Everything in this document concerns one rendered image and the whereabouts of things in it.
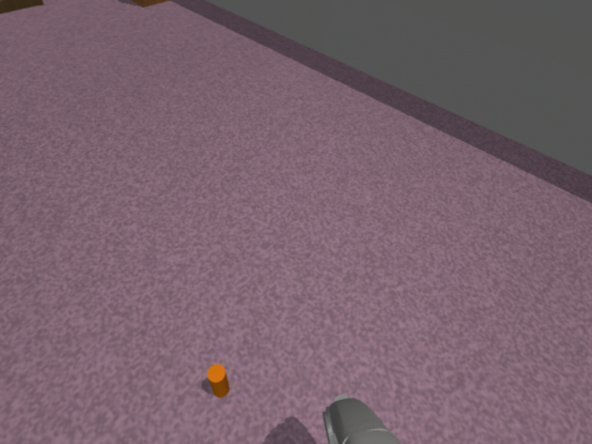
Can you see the can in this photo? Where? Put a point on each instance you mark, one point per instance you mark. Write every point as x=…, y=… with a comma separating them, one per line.
x=218, y=379

